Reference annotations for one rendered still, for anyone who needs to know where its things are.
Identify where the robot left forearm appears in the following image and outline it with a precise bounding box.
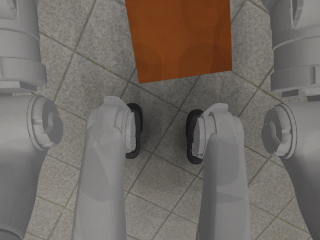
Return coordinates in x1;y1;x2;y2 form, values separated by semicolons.
0;0;48;97

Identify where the robot right forearm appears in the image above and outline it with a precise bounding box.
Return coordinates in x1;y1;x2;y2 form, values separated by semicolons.
261;0;320;102

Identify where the robot right upper arm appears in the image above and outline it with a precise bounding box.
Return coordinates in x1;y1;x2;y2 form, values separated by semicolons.
261;101;320;240

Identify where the robot left upper arm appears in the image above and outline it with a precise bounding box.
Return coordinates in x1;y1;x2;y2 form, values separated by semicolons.
0;94;64;240

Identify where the left robot shin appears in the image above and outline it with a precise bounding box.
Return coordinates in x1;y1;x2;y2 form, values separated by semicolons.
85;96;136;153

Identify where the carton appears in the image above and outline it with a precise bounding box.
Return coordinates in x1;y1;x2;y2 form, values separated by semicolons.
125;0;233;84

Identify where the left robot thigh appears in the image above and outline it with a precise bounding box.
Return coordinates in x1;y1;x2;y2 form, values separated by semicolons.
71;104;136;240

